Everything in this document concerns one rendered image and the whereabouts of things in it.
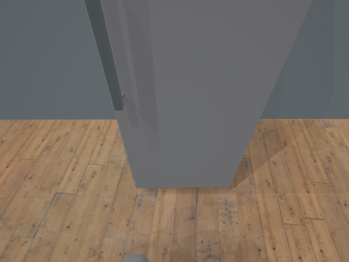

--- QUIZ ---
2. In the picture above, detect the handle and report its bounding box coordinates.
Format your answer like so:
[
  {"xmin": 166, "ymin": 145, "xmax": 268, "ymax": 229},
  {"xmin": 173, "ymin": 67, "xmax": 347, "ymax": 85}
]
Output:
[{"xmin": 85, "ymin": 0, "xmax": 124, "ymax": 110}]

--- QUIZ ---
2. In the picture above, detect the fridge door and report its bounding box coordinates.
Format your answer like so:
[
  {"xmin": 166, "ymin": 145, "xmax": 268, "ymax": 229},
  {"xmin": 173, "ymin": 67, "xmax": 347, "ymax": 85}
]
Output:
[{"xmin": 100, "ymin": 0, "xmax": 312, "ymax": 188}]

